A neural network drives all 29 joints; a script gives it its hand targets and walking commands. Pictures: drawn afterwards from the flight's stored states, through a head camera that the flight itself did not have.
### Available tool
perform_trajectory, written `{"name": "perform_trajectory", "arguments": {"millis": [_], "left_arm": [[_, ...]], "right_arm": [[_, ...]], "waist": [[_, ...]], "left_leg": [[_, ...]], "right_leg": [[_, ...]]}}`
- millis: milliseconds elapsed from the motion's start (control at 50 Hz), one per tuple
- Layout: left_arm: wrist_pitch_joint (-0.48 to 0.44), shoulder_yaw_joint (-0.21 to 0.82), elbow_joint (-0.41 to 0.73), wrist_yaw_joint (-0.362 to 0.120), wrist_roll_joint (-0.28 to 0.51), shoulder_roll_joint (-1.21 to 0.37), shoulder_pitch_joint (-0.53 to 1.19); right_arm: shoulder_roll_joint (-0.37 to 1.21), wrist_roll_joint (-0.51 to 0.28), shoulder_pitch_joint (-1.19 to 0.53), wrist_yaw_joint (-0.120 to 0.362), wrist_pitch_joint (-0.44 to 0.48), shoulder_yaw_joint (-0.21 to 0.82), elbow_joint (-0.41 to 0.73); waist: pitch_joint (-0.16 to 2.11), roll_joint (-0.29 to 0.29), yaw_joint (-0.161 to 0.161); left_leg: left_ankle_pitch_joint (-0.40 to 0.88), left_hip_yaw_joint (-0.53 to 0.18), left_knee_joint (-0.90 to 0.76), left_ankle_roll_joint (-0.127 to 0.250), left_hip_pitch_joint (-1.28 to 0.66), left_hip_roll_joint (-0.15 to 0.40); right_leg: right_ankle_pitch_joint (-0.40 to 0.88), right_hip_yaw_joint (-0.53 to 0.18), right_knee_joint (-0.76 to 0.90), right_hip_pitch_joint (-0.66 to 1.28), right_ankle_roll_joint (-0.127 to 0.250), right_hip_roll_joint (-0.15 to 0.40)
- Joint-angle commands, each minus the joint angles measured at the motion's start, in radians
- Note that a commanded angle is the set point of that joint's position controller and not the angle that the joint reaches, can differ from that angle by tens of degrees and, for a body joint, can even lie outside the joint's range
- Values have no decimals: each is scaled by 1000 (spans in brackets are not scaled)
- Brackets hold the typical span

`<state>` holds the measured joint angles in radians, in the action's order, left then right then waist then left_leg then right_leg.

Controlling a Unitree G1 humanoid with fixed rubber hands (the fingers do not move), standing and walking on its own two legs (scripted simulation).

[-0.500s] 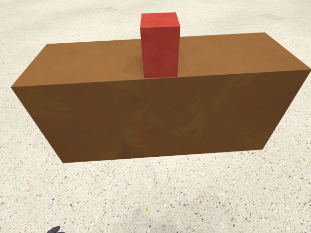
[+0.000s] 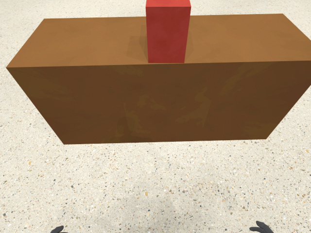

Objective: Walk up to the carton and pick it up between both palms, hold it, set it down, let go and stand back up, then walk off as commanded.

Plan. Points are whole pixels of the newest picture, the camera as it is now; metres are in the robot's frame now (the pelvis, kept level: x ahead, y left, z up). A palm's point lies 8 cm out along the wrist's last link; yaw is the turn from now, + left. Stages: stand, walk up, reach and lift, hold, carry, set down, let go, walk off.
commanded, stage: stand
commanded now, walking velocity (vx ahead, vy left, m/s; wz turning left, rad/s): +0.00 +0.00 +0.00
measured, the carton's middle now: (166, 27) +0.93 -0.01 +0.06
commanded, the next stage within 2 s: none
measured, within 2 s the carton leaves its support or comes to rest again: neither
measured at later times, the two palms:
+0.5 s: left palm out of the picture +0.10 +0.27 -0.10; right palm out of the picture +0.08 -0.30 -0.10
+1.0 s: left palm out of the picture +0.07 +0.29 -0.11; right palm out of the picture +0.06 -0.28 -0.10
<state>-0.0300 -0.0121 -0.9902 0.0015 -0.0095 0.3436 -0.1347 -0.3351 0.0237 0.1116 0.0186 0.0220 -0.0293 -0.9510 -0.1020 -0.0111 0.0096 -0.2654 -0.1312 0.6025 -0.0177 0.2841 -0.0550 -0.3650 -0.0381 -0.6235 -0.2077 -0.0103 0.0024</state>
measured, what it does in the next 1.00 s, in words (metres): stands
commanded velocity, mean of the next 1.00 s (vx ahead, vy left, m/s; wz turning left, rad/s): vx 0.00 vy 0.00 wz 0.00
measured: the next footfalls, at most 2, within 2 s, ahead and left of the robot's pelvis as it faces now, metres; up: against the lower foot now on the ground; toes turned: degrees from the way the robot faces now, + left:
none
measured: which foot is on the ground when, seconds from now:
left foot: down 0.00-1.00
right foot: down 0.00-1.00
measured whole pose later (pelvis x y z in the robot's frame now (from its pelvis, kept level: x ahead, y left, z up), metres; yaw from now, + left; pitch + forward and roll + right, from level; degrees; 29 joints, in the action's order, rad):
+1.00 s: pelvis +0.00 +0.00 +0.02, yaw -2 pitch -3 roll -1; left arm -0.01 -0.04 -1.14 -0.01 -0.01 0.31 -0.07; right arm -0.31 0.01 0.07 0.01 0.01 -0.02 -1.13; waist -0.11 0.00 0.01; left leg -0.14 -0.10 0.37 -0.02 0.18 -0.01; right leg -0.20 -0.06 -0.35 -0.09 -0.01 -0.02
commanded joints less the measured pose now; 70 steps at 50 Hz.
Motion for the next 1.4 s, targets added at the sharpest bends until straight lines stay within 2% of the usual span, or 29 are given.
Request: {"name": "perform_trajectory", "arguments": {"millis": [0,40,120,200,220,240,280,300,360,460,500,580,600,640,740,760,780,820,860,900,940,1000,1020,1040,1100,1120,1140,1220,1380], "left_arm": [[-22,-66,17,10,9,243,83],[-18,-48,15,8,5,212,93],[-10,-44,-19,11,15,202,81],[-7,-47,-50,16,10,222,111],[-5,-45,-46,17,8,222,117],[-4,-48,-52,14,13,239,112],[-2,-48,-74,12,14,214,98],[0,-52,-66,10,11,213,137],[0,-53,-82,7,13,248,150],[1,-54,-84,8,12,210,140],[-1,-54,-89,2,2,187,140],[-4,-66,-87,3,0,237,156],[-6,-52,-86,3,9,182,157],[-3,-60,-94,-1,1,211,143],[1,-59,-102,3,2,215,113],[-2,-52,-97,-1,4,186,100],[3,-66,-97,0,0,213,128],[8,-59,-97,1,1,212,103],[-2,-60,-95,-4,1,203,108],[6,-61,-96,-7,1,192,108],[3,-62,-87,-4,7,201,91],[11,-61,-107,0,-4,210,71],[8,-61,-93,1,-2,181,82],[9,-59,-100,4,-7,201,93],[8,-64,-93,1,1,217,93],[6,-60,-103,-2,-1,210,91],[4,-70,-99,4,-3,217,86],[8,-64,-96,4,-1,209,62],[3,-63,-81,0,7,214,118]], "right_arm": [[-233,-17,-46,-22,28,-42,22],[-206,-29,-42,-23,22,-27,14],[-202,-24,-58,-25,8,-18,-21],[-195,-24,-96,-30,0,-16,-43],[-189,-31,-66,-27,0,-13,-53],[-245,-21,-92,-32,4,-27,-72],[-236,-20,-114,-28,2,-22,-76],[-224,-18,-108,-32,7,-25,-71],[-184,-26,-82,-25,5,-3,-97],[-219,-21,-110,-29,17,-24,-108],[-205,-17,-103,-31,12,-21,-110],[-191,-11,-83,-28,2,-13,-116],[-223,-17,-109,-29,8,-29,-120],[-210,-11,-94,-28,11,-21,-117],[-197,-9,-77,-24,12,-19,-120],[-218,-13,-77,-24,11,-26,-121],[-182,-8,-94,-25,15,-21,-108],[-219,-12,-65,-28,12,-29,-119],[-217,-12,-73,-26,12,-29,-120],[-244,-19,-52,-27,9,-44,-124],[-237,-10,-105,-26,5,-41,-116],[-217,-9,-65,-25,16,-36,-122],[-213,-12,-99,-33,14,-29,-115],[-238,-21,-89,-30,14,-41,-110],[-193,-20,-78,-25,14,-23,-114],[-198,-18,-103,-28,9,-25,-120],[-189,-17,-68,-28,11,-23,-100],[-221,-17,-67,-35,10,-29,-107],[-226,-10,-104,-26,0,-28,-106]], "waist": [[142,24,-4],[120,89,-21],[168,35,-16],[129,18,-1],[170,74,-16],[156,4,5],[132,-2,22],[149,38,6],[144,13,-3],[139,24,4],[152,-38,10],[94,32,-4],[116,-15,-2],[153,14,7],[87,2,4],[133,-48,10],[134,9,-2],[144,16,-2],[118,-59,1],[121,-67,-22],[136,27,18],[110,1,-2],[138,-49,20],[145,-47,-8],[145,27,-4],[136,-22,14],[152,17,-1],[157,-32,8],[145,10,0]], "left_leg": [[329,-64,-96,78,-93,123],[326,-52,-98,65,-127,110],[412,-38,-130,57,-184,116],[366,-36,-170,49,-178,124],[349,-29,-178,44,-185,125],[347,-44,-194,49,-166,128],[345,-27,-202,40,-152,132],[325,-25,-223,40,-152,134],[293,-22,-246,18,-184,134],[269,-38,-264,35,-184,144],[241,-21,-271,33,-166,144],[219,-20,-288,19,-170,150],[194,-30,-291,33,-169,153],[181,-22,-295,32,-165,154],[169,-24,-302,36,-128,151],[135,-35,-308,40,-137,158],[175,-34,-317,34,-132,154],[177,-29,-302,33,-163,150],[138,-22,-317,33,-134,149],[102,-35,-323,27,-143,146],[130,-46,-318,47,-117,169],[147,-38,-320,33,-149,150],[198,-43,-312,46,-137,168],[144,-31,-319,36,-141,153],[206,-39,-290,38,-163,154],[245,-33,-298,44,-161,158],[264,-30,-285,44,-169,158],[266,-37,-295,44,-167,156],[212,-9,-299,40,-150,153]], "right_leg": [[296,-86,185,30,51,99],[386,-105,212,16,52,101],[489,-81,233,86,39,107],[408,-90,278,89,33,116],[398,-74,277,104,35,106],[344,-74,283,130,37,96],[372,-65,287,147,24,96],[352,-64,295,149,24,99],[266,-82,328,126,25,103],[243,-71,358,113,29,99],[236,-77,359,150,30,109],[172,-80,386,81,20,97],[194,-95,388,84,27,105],[158,-94,392,126,26,105],[189,-90,384,114,25,105],[192,-93,364,129,32,110],[179,-79,360,129,25,100],[190,-73,369,122,27,92],[185,-98,364,104,26,106],[193,-69,351,104,23,82],[220,-65,352,140,23,90],[204,-66,341,94,20,90],[210,-69,342,127,26,104],[219,-67,347,123,21,95],[227,-78,348,113,27,101],[222,-68,353,112,28,102],[231,-72,350,134,25,109],[267,-64,341,151,22,103],[241,-71,360,131,19,105]]}}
